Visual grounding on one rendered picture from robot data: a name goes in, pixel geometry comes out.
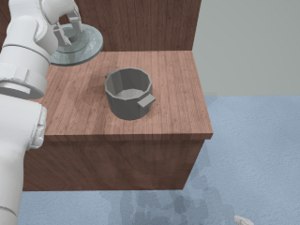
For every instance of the knob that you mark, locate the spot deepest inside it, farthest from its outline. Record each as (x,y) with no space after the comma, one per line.
(71,33)

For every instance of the left robot upper arm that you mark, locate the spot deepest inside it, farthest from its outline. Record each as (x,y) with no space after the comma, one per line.
(22,127)

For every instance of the robot right hand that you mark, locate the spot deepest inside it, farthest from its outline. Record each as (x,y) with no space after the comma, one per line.
(242,221)

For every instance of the robot left hand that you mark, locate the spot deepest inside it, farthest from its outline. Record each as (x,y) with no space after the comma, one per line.
(70,8)

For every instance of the lid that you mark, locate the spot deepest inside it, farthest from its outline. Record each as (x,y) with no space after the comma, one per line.
(85,48)

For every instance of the robot left forearm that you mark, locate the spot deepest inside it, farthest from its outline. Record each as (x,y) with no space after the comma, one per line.
(26,53)

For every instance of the table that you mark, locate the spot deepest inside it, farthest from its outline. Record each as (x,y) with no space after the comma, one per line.
(88,148)

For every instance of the pot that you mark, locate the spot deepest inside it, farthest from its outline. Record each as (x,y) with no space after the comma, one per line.
(129,91)

